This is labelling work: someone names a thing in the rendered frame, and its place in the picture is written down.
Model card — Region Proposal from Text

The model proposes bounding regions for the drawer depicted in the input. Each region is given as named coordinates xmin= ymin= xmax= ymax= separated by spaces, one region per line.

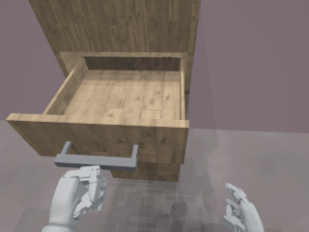
xmin=6 ymin=55 xmax=189 ymax=164

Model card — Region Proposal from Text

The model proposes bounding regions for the handle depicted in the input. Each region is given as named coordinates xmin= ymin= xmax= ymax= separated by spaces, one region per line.
xmin=53 ymin=141 xmax=139 ymax=172

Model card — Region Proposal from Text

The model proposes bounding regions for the cabinet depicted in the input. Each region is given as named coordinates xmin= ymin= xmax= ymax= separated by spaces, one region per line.
xmin=28 ymin=0 xmax=201 ymax=183

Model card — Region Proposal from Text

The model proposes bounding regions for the left robot hand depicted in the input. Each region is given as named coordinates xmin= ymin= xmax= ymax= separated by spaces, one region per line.
xmin=48 ymin=165 xmax=107 ymax=229

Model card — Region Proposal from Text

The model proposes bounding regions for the right robot hand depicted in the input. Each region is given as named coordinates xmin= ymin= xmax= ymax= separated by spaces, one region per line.
xmin=223 ymin=183 xmax=265 ymax=232

